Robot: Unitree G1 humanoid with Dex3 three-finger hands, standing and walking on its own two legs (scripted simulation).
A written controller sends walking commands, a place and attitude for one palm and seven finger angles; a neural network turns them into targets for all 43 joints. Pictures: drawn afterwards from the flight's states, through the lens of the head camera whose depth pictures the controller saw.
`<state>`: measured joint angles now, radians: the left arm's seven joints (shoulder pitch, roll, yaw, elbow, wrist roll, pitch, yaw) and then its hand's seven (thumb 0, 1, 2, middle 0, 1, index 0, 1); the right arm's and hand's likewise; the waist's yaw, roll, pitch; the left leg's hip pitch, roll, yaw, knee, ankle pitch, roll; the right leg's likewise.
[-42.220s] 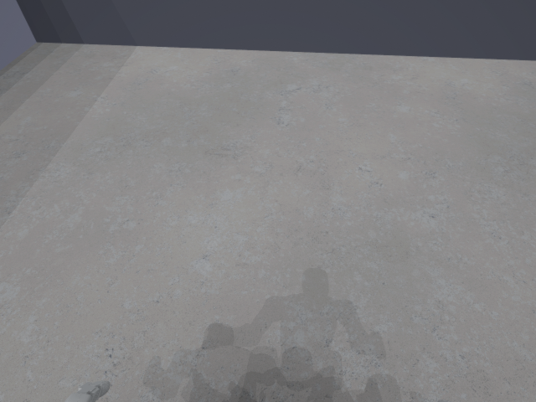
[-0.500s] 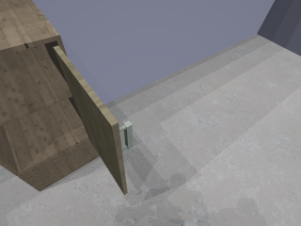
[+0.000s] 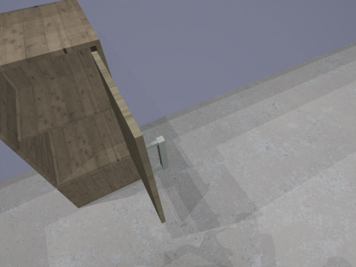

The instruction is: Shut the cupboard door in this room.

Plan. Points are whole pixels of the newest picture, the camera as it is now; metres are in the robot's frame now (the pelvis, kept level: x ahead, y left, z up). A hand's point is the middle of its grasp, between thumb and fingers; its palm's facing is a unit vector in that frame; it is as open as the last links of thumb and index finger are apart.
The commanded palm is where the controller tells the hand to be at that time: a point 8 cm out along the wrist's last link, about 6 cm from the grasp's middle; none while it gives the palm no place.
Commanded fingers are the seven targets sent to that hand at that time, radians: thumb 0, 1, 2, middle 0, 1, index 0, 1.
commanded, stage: turn or walk to find it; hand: left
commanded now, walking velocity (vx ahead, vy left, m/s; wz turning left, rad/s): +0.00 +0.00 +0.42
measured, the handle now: (156, 156) +0.40 +0.10 -0.05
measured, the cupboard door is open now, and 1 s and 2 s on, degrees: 91 91 91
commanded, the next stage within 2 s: stand and wait in 1.00 s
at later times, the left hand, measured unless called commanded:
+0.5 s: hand out of the picture +0.02 +0.20 -0.16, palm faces +0.22 -0.93 -0.28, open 7.4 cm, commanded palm none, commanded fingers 0.00 0.90 0.90 -0.20 -0.30 -0.20 -0.30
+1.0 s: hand out of the picture -0.10 +0.20 -0.19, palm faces +0.46 -0.86 -0.22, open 7.4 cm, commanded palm none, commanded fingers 0.00 0.90 0.90 -0.20 -0.30 -0.20 -0.30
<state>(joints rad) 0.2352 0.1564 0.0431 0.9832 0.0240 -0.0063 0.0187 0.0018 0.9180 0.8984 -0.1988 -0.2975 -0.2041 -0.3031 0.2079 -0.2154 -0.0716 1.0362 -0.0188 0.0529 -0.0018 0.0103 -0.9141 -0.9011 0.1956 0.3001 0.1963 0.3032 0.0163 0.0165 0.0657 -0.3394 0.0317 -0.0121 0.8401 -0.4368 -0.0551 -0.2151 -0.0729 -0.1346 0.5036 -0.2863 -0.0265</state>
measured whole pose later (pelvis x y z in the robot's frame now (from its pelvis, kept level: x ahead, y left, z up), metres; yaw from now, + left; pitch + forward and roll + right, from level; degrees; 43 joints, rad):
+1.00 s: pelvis -0.02 +0.01 -0.01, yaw +23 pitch +0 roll +0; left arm 0.25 0.24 0.07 1.01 0.01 0.05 0.02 0.01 0.91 0.90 -0.20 -0.30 -0.20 -0.30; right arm 0.12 -0.19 -0.05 0.97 -0.02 0.02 0.00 0.01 -0.91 -0.90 0.20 0.30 0.20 0.30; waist 0.04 -0.06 0.10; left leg -0.24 -0.01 0.06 0.58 -0.34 0.04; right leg -0.34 -0.13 -0.16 0.90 -0.54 0.05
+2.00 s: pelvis +0.06 +0.07 +0.00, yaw +34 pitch +0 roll +0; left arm 0.31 0.19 0.07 1.09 0.02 0.00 -0.04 0.01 0.91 0.90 -0.19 -0.30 -0.20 -0.30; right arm 0.37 -0.13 -0.04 1.08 -0.02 -0.06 -0.02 0.01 -0.91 -0.90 0.20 0.30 0.20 0.30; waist 0.01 -0.01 0.01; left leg 0.00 0.01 0.09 0.31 -0.31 0.01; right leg -0.54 -0.11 -0.08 1.05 -0.27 0.02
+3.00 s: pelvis +0.17 +0.11 +0.00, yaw +31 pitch -1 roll +1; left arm 0.32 0.13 0.00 1.15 0.01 0.00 0.03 0.00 0.91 0.90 -0.19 -0.30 -0.20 -0.30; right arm 0.28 -0.15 -0.02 1.13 -0.01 -0.01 -0.03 0.01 -0.93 -0.90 0.20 0.30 0.20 0.30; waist 0.00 0.01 0.03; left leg -0.19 0.02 0.08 0.40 -0.19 0.00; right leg -0.10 -0.05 -0.06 0.42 -0.30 0.01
